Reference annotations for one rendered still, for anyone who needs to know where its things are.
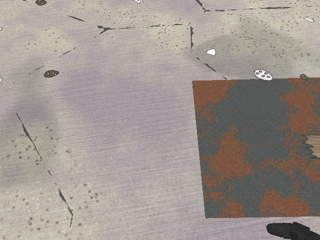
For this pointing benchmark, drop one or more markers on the robot right hand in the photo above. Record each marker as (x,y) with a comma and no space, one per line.
(293,231)

